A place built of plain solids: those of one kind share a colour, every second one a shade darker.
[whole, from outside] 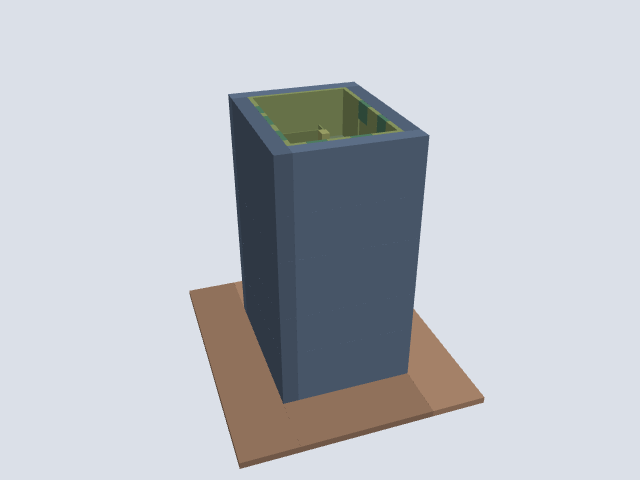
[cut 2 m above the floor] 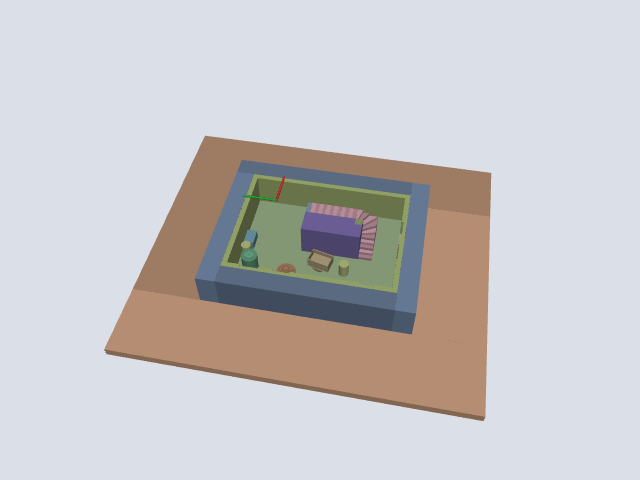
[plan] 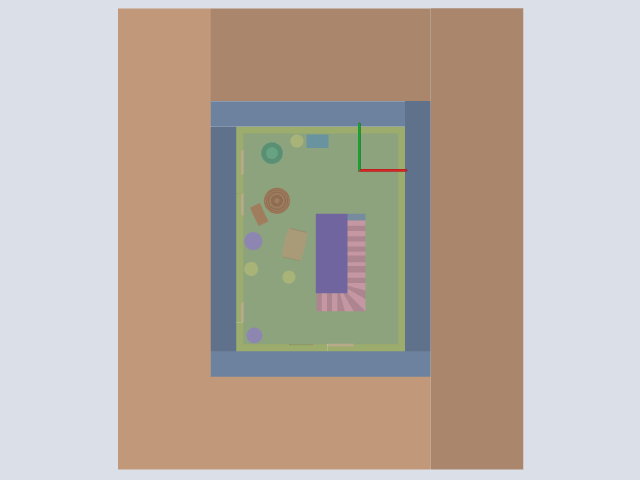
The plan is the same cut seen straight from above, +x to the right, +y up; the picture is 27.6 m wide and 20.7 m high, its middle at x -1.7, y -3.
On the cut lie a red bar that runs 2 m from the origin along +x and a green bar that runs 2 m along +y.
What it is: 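A harbour's pilots' and signal tower of tall halls, each with a gallery across one end; its two long stairs turn on winders round a masonry block, nothing at their outer side; a gallery's edge bare for a stretch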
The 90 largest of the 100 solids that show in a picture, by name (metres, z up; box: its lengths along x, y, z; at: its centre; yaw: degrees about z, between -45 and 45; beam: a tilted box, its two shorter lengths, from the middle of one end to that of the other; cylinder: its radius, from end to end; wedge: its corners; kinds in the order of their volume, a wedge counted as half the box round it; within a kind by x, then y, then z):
{
 "wall_fill_1": {"box": [1.1, 9.69, 4.51], "at": [-5.86, -2.95, 1.9]},
 "wall_fill_2": {"box": [1.1, 9.69, 3.85], "at": [-5.86, -2.95, 16.43]},
 "wall_fill_3": {"box": [8.38, 1.1, 4.51], "at": [-2.22, 2.44, 1.9]},
 "wall_fill_4": {"box": [8.38, 1.1, 2.96], "at": [-2.22, 2.44, 5.64]},
 "wall_fill_5": {"box": [8.38, 1.1, 4.28], "at": [-2.22, 2.44, 9.26]},
 "wall_fill_6": {"box": [8.38, 1.1, 3.1], "at": [-2.22, 2.44, 12.95]},
 "wall_fill_7": {"box": [8.38, 1.1, 3.85], "at": [-2.22, 2.44, 16.43]},
 "wall_fill_8": {"box": [9.48, 1.1, 4.51], "at": [-1.67, -8.35, 1.9]},
 "wall_fill_9": {"box": [9.48, 1.1, 2.96], "at": [-1.67, -8.35, 5.64]},
 "wall_fill_10": {"box": [9.48, 1.1, 4.28], "at": [-1.67, -8.35, 9.26]},
 "wall_fill_11": {"box": [9.48, 1.1, 3.1], "at": [-1.67, -8.35, 12.95]},
 "wall_fill_12": {"box": [9.48, 1.1, 3.85], "at": [-1.67, -8.35, 16.43]},
 "wall_fill_13": {"box": [1.1, 10.79, 4.51], "at": [2.52, -2.4, 1.9]},
 "wall_fill_14": {"box": [1.1, 10.79, 2.96], "at": [2.52, -2.4, 5.64]},
 "wall_fill_15": {"box": [1.1, 10.79, 4.28], "at": [2.52, -2.4, 9.26]},
 "wall_fill_16": {"box": [1.1, 10.79, 3.1], "at": [2.52, -2.4, 12.95]},
 "wall_fill_17": {"box": [1.1, 10.79, 3.85], "at": [2.52, -2.4, 16.43]},
 "ground_garden_1": {"box": [4.0, 19.89, 0.5], "at": [-8.41, -2.95, -0.27]},
 "ground_garden_2": {"box": [9.48, 4.0, 0.5], "at": [-1.67, -10.9, -0.27]},
 "ground_garden_3": {"box": [9.48, 4.0, 0.5], "at": [-1.67, 4.99, -0.27]},
 "ground_garden_4": {"box": [4.0, 19.89, 0.5], "at": [5.07, -2.95, -0.27]},
 "wall_1": {"box": [0.2, 0.83, 1.36], "at": [-5.21, -6.13, 1.58]},
 "wall_2": {"box": [0.2, 1.56, 1.32], "at": [-5.21, -3.78, 16.41]},
 "wall_3": {"box": [0.2, 0.93, 1.36], "at": [-5.21, -1.47, 1.58]},
 "wall_4": {"box": [0.2, 1.05, 1.28], "at": [-5.21, 0.34, 1.54]},
 "wall_5": {"box": [0.3, 1.25, 4.51], "at": [-5.16, -7.17, 1.9]},
 "wall_6": {"box": [0.3, 3.24, 3.85], "at": [-5.16, -6.18, 16.43]},
 "wall_7": {"box": [0.3, 3.78, 4.51], "at": [-5.16, -3.82, 1.9]},
 "wall_8": {"box": [0.3, 1.6, 3.85], "at": [-5.16, -2.2, 16.43]},
 "wall_9": {"box": [0.3, 0.81, 4.51], "at": [-5.16, -0.59, 1.9]},
 "wall_10": {"box": [0.3, 1.97, 3.85], "at": [-5.16, 0.91, 16.43]},
 "wall_11": {"box": [0.3, 1.03, 4.51], "at": [-5.16, 1.38, 1.9]},
 "wall_12": {"box": [2.02, 0.3, 3.85], "at": [-4.3, 1.74, 16.43]},
 "wall_13": {"box": [2.27, 0.3, 4.51], "at": [-4.17, -7.65, 1.9]},
 "wall_14": {"box": [1.05, 0.26, 2.1], "at": [-2.51, -7.67, 1.05]},
 "wall_15": {"box": [0.61, 0.3, 4.51], "at": [-1.69, -7.65, 1.9]},
 "wall_16": {"box": [7.28, 0.3, 3.85], "at": [-1.67, -7.65, 16.43]},
 "wall_17": {"box": [7.28, 0.3, 4.51], "at": [-1.67, 1.74, 1.9]},
 "wall_18": {"box": [3.22, 0.1, 1.02], "at": [-1.61, -6.49, 15.36]},
 "wall_19": {"box": [1.47, 0.3, 3.85], "at": [-1.2, 1.74, 16.43]},
 "wall_20": {"box": [1.13, 0.2, 1.25], "at": [-0.82, -7.7, 1.53]},
 "wall_21": {"box": [2.22, 0.3, 4.51], "at": [0.86, -7.65, 1.9]},
 "wall_22": {"box": [0.3, 9.69, 4.51], "at": [1.82, -2.95, 1.9]},
 "wall_own_block_1": {"box": [1.37, 3.43, 7.14], "at": [-1.2, -3.58, 3.55]},
 "floor_1": {"box": [6.68, 9.09, 0.35], "at": [-1.67, -2.95, -0.18]},
 "step_1": {"box": [0.28, 0.78, 0.25], "at": [-1.71, -5.68, 0.07]},
 "step_2": {"box": [0.28, 0.78, 0.44], "at": [-1.49, -5.68, 0.17]},
 "step_3": {"box": [0.28, 0.78, 0.64], "at": [-1.26, -5.68, 0.27]},
 "step_4": {"box": [0.28, 0.78, 0.83], "at": [-1.04, -5.68, 0.37]},
 "step_5": {"wedge": [[-0.96, -6.07, -0.05], [-0.96, -6.07, 0.98], [-0.96, -5.29, -0.05], [-0.96, -5.29, 0.98], [-0.78, -5.29, -0.05], [-0.78, -5.29, 0.98], [-0.57, -6.07, -0.05], [-0.57, -6.07, 0.98]]},
 "step_6": {"wedge": [[-0.84, -5.29, -0.05], [-0.84, -5.29, 1.18], [-0.63, -6.07, -0.05], [-0.63, -6.07, 1.18], [-0.63, -5.29, -0.05], [-0.63, -5.29, 1.18], [-0.18, -6.07, -0.05], [-0.18, -6.07, 1.18]]},
 "step_7": {"wedge": [[-0.7, -5.29, -0.05], [-0.7, -5.29, 1.37], [-0.35, -5.29, -0.05], [-0.35, -5.29, 1.37], [-0.25, -6.07, -0.05], [-0.25, -6.07, 1.37], [0.26, -6.07, -0.05], [0.26, -6.07, 1.37]]},
 "step_8": {"wedge": [[-0.52, -5.29, -0.05], [-0.52, -5.29, 1.57], [-0.52, -5.03, -0.05], [-0.52, -5.03, 1.57], [0.26, -6.07, -0.05], [0.26, -6.07, 1.57], [0.26, -5.49, -0.05], [0.26, -5.49, 1.57]]},
 "step_9": {"wedge": [[-0.52, -5.1, -0.05], [-0.52, -5.1, 1.76], [-0.52, -4.91, -0.05], [-0.52, -4.91, 1.76], [0.26, -5.56, -0.05], [0.26, -5.56, 1.76], [0.26, -5.12, -0.05], [0.26, -5.12, 1.76]]},
 "step_10": {"wedge": [[-0.52, -4.97, -0.05], [-0.52, -4.97, 1.96], [-0.52, -4.79, -0.05], [-0.52, -4.79, 1.96], [0.26, -5.18, -0.05], [0.26, -5.18, 1.96], [0.26, -4.79, -0.05], [0.26, -4.79, 1.96]]},
 "step_11": {"box": [0.78, 0.28, 2.21], "at": [-0.13, -4.71, 1.05]},
 "step_12": {"box": [0.78, 0.28, 2.4], "at": [-0.13, -4.49, 1.15]},
 "step_13": {"box": [0.78, 0.28, 2.6], "at": [-0.13, -4.26, 1.25]},
 "step_14": {"box": [0.78, 0.28, 2.79], "at": [-0.13, -4.04, 1.35]},
 "step_15": {"box": [0.78, 0.28, 2.99], "at": [-0.13, -3.81, 1.44]},
 "step_16": {"box": [0.78, 0.28, 3.19], "at": [-0.13, -3.59, 1.54]},
 "step_17": {"box": [0.78, 0.28, 3.38], "at": [-0.13, -3.37, 1.64]},
 "step_18": {"box": [0.78, 0.28, 3.58], "at": [-0.13, -3.14, 1.74]},
 "step_19": {"box": [0.78, 0.28, 3.77], "at": [-0.13, -2.92, 1.84]},
 "step_20": {"box": [0.78, 0.28, 3.97], "at": [-0.13, -2.7, 1.93]},
 "step_21": {"box": [0.78, 0.28, 4.17], "at": [-0.13, -2.47, 2.03]},
 "step_22": {"box": [0.78, 0.28, 4.36], "at": [-0.13, -2.25, 2.13]},
 "wall_head_1": {"box": [0.3, 1.56, 1.28], "at": [-5.16, -3.78, 17.71]},
 "wall_head_2": {"box": [0.3, 1.33, 1.3], "at": [-5.16, -0.74, 17.7]},
 "wall_head_3": {"box": [1.35, 0.3, 1.21], "at": [-2.61, 1.74, 17.75]},
 "wall_head_4": {"box": [1.24, 0.3, 1.38], "at": [0.15, 1.74, 17.66]},
 "wall_head_5": {"box": [0.3, 1.67, 1.2], "at": [1.82, -2.67, 17.75]},
 "wall_head_6": {"box": [0.3, 1.67, 1.29], "at": [1.82, 0.14, 17.71]},
 "floor_hda_1": {"box": [0.78, 0.3, 4.56], "at": [-0.13, -2.02, 2.23]},
 "winch_case_1": {"box": [0.55, 0.8, 2.22], "at": [-1.94, -2.96, 15.94]},
 "barrel_1": {"cylinder": 0.3, "from": [-4.67, -4.25, -0.02], "to": [-4.67, -4.25, 0.95]},
 "barrel_2": {"cylinder": 0.28, "from": [-3.04, -4.61, -0.02], "to": [-3.04, -4.61, 0.88]},
 "barrel_3": {"cylinder": 0.29, "from": [-2.69, 1.26, -0.02], "to": [-2.69, 1.26, 0.84]},
 "store_buoy_1": {"cylinder": 0.46, "from": [-3.77, 0.74, 0.39], "to": [-3.77, 0.74, 1.29]},
 "handcart_1": {"box": [0.06, 1.28, 0.55], "at": [-3.18, -3.11, 0.53], "yaw": -13.2},
 "handcart_2": {"box": [0.74, 1.23, 0.05], "at": [-2.79, -3.2, 0.25], "yaw": -13.2},
 "handcart_3": {"box": [0.63, 1.1, 0.33], "at": [-2.79, -3.2, 0.44], "yaw": -13.2},
 "handcart_4": {"box": [0.06, 1.28, 0.55], "at": [-2.41, -3.29, 0.53], "yaw": -13.2},
 "chest_1": {"box": [0.95, 0.59, 0.59], "at": [-1.8, 1.26, 0.27]},
 "rope_coils_1": {"cylinder": 0.4, "from": [-4.57, -3.05, -0.02], "to": [-4.57, -3.05, 0.32]},
 "rope_coils_2": {"cylinder": 0.34, "from": [-4.53, -7.12, -0.02], "to": [-4.53, -7.12, 0.32]},
 "net_heap_1": {"box": [0.47, 0.89, 0.27], "at": [-4.32, -1.9, 0.12], "yaw": 25.2},
 "net_heap_2": {"cylinder": 0.57, "from": [-3.56, -1.31, -0.02], "to": [-3.56, -1.31, 0.03]},
 "net_heap_3": {"cylinder": 0.54, "from": [-3.56, -1.31, 0.03], "to": [-3.56, -1.31, 0.06]},
 "net_heap_4": {"cylinder": 0.52, "from": [-3.56, -1.31, 0.06], "to": [-3.56, -1.31, 0.09]}
}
